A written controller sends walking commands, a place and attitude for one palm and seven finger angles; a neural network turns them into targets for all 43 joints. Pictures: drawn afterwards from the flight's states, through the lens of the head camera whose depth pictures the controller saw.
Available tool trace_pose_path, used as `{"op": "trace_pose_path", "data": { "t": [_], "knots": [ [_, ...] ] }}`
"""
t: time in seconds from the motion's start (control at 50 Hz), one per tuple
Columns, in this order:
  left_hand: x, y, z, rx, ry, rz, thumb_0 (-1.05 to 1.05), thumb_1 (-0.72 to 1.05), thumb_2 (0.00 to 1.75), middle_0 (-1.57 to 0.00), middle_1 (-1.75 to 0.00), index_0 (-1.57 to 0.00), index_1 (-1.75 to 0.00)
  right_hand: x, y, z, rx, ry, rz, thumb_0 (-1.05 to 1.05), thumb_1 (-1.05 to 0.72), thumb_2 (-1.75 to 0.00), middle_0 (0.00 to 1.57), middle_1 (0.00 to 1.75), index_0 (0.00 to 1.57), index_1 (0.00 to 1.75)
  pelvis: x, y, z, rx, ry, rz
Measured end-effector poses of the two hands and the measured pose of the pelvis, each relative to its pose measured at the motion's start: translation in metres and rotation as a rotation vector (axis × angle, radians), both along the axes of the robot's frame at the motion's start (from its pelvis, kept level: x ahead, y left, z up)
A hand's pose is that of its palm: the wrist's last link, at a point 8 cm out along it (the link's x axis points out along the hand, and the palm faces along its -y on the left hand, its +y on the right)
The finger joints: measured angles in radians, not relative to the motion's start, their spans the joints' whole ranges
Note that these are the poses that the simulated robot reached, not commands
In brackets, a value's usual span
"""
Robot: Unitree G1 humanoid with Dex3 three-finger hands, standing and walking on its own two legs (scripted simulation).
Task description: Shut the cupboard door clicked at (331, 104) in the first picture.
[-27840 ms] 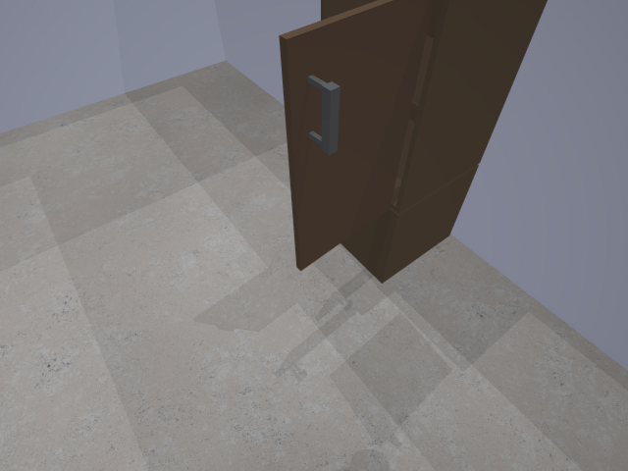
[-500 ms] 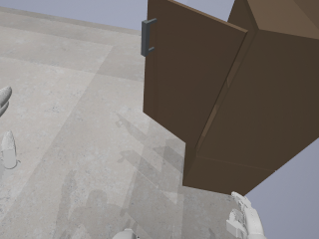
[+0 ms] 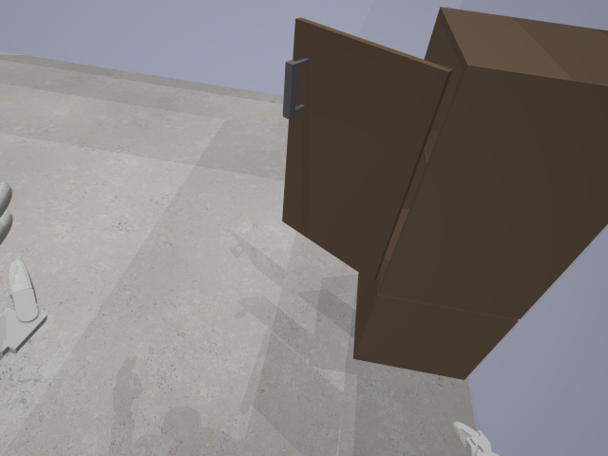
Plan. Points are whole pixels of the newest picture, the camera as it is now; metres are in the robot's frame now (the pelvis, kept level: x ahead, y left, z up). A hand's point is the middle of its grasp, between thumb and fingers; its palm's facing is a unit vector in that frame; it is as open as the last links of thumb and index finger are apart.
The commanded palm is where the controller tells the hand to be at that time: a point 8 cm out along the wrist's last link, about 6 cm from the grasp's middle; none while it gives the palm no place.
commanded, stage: stop stepping back and stand still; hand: left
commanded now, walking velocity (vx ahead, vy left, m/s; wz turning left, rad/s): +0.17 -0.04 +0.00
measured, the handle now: (296, 88) +0.84 +0.07 +0.12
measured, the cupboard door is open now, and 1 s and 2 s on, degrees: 59 59 59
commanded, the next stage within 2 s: let the arm hang, fingers relaxed in 0.48 s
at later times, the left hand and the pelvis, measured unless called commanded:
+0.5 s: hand out of the picture +0.17 +0.31 +0.16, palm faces +0.52 -0.78 -0.36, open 7.5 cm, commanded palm +0.10 +0.33 +0.18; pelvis -0.03 +0.02 +0.00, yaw +1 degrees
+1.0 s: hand out of the picture -0.08 +0.20 -0.18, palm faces +0.07 -0.98 -0.16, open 7.1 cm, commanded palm none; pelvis -0.03 +0.02 +0.01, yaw +3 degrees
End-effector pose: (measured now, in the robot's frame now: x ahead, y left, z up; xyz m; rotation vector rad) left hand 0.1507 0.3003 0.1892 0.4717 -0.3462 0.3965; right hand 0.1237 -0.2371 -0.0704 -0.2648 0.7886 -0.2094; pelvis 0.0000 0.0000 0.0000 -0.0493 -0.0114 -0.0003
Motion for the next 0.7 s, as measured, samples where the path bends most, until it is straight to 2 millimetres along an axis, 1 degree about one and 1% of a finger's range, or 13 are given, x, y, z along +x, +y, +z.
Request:
{"op": "trace_pose_path", "data": {
  "t": [0.12,0.2,0.28,0.32,0.36,0.42,0.48,0.52,0.58,0.6,0.62,0.66,0.7],
  "knots": [
    [-0.005,0.018,-0.004,-0.037,0.005,0.053,0.01,0.88,0.90,-0.21,-0.30,-0.21,-0.30,-0.015,0.007,0.006,-0.003,-0.024,-0.022,0.02,-0.90,-0.90,0.21,0.30,0.20,0.30,-0.010,0.008,0.005,0.006,-0.017,0.015],
    [-0.014,0.013,0.000,-0.001,0.034,0.040,0.01,0.89,0.90,-0.20,-0.30,-0.20,-0.30,-0.017,0.013,0.009,0.024,-0.053,0.003,0.02,-0.90,-0.90,0.21,0.30,0.20,0.30,-0.021,0.005,0.007,0.022,-0.016,0.021],
    [-0.033,0.004,0.005,0.030,0.049,0.010,0.01,0.89,0.90,-0.20,-0.30,-0.20,-0.30,-0.017,0.014,0.007,0.032,-0.045,0.038,0.02,-0.90,-0.90,0.21,0.30,0.20,0.30,-0.029,0.004,0.006,0.019,-0.016,0.029],
    [-0.041,0.004,0.005,0.032,0.037,0.010,0.01,0.88,0.90,-0.21,-0.30,-0.21,-0.30,-0.018,0.013,0.004,0.023,-0.027,0.044,0.02,-0.90,-0.90,0.21,0.30,0.20,0.30,-0.029,0.007,0.004,0.023,-0.018,0.015],
    [-0.044,0.010,0.002,0.019,0.013,0.027,0.01,0.88,0.90,-0.21,-0.30,-0.21,-0.30,-0.019,0.012,0.000,0.005,-0.013,0.043,0.02,-0.90,-0.90,0.21,0.30,0.20,0.30,-0.028,0.012,0.001,0.014,-0.019,0.015],
    [-0.040,0.026,-0.006,-0.010,-0.012,0.069,0.01,0.88,0.90,-0.21,-0.30,-0.21,-0.30,-0.019,0.013,-0.004,-0.018,-0.002,0.033,0.02,-0.90,-0.90,0.21,0.30,0.20,0.30,-0.029,0.019,-0.004,0.002,-0.028,0.029],
    [-0.032,0.038,-0.013,-0.030,0.016,0.104,0.01,0.88,0.90,-0.21,-0.30,-0.21,-0.30,-0.018,0.021,-0.001,-0.004,-0.020,0.020,0.02,-0.90,-0.90,0.20,0.30,0.20,0.30,-0.030,0.022,-0.001,0.015,-0.032,0.021],
    [-0.027,0.039,-0.013,-0.028,0.041,0.105,0.01,0.88,0.90,-0.21,-0.30,-0.21,-0.30,-0.016,0.028,0.002,0.016,-0.042,0.025,0.02,-0.90,-0.90,0.20,0.30,0.20,0.30,-0.029,0.022,0.002,0.020,-0.024,0.024],
    [-0.023,0.030,-0.010,0.009,0.059,0.073,0.01,0.89,0.90,-0.20,-0.30,-0.20,-0.30,-0.010,0.036,0.004,0.046,-0.062,0.052,0.02,-0.90,-0.90,0.20,0.30,0.20,0.30,-0.028,0.019,0.002,0.037,0.002,0.017],
    [-0.018,0.027,-0.016,0.023,0.091,0.048,0.01,0.89,0.90,-0.20,-0.30,-0.20,-0.30,-0.008,0.037,0.000,0.057,-0.061,0.078,0.02,-0.90,-0.90,0.20,0.30,0.20,0.30,-0.029,0.020,0.002,0.025,0.012,0.023],
    [-0.011,0.027,-0.032,0.015,0.170,0.024,0.01,0.89,0.90,-0.20,-0.30,-0.20,-0.30,-0.006,0.037,-0.006,0.069,-0.042,0.104,0.02,-0.90,-0.90,0.20,0.30,0.20,0.30,-0.030,0.022,0.001,0.015,0.018,0.028],
    [0.002,0.027,-0.084,-0.055,0.398,0.002,0.00,0.89,0.90,-0.20,-0.30,-0.20,-0.30,-0.004,0.033,-0.021,0.081,0.015,0.126,0.01,-0.90,-0.90,0.21,0.30,0.20,0.30,-0.032,0.026,-0.002,0.006,0.024,0.034],
    [0.003,0.024,-0.148,-0.154,0.650,0.004,0.00,0.90,0.90,-0.19,-0.30,-0.19,-0.30,-0.007,0.028,-0.033,0.080,0.068,0.116,0.01,-0.90,-0.90,0.21,0.30,0.20,0.30,-0.035,0.030,-0.006,0.007,0.019,0.041]
  ]
}}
